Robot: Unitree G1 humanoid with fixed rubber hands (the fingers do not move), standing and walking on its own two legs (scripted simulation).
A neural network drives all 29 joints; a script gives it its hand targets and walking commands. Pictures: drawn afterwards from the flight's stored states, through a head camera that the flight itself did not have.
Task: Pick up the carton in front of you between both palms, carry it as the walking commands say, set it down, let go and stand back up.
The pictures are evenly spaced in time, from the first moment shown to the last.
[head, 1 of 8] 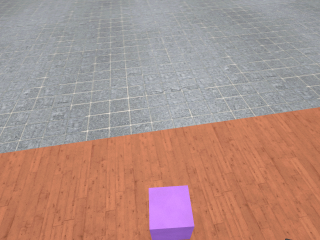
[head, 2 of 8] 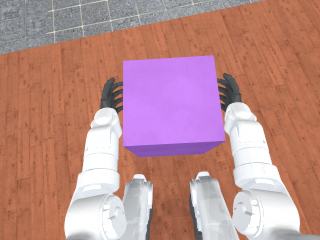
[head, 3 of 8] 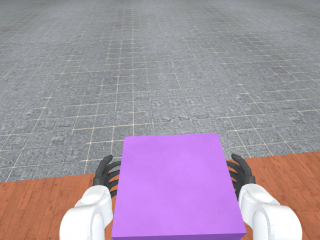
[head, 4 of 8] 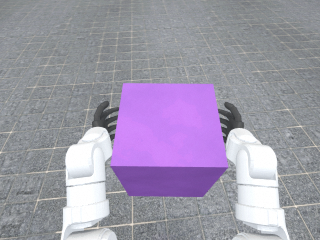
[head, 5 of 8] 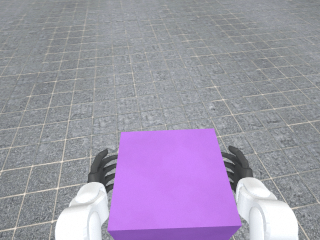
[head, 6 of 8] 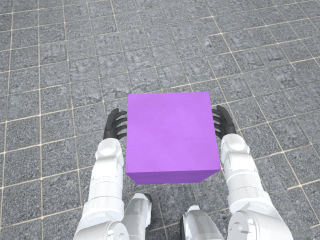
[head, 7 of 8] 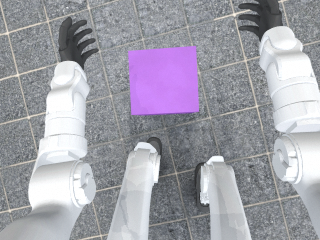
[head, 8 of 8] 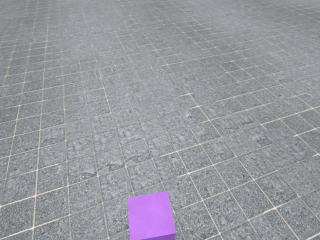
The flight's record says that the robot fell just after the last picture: no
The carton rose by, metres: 0.70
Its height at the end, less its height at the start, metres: -0.12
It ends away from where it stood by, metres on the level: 3.31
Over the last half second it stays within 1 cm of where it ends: yes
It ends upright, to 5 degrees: yes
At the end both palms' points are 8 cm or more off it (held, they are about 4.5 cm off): yes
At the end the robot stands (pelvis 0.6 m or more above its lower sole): yes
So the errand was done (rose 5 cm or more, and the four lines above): yes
